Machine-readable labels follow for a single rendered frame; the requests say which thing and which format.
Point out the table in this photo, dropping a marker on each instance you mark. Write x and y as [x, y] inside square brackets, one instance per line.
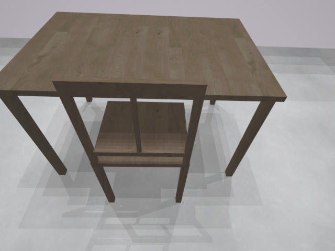
[218, 50]

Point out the chair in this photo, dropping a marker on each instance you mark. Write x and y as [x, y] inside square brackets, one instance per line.
[135, 133]

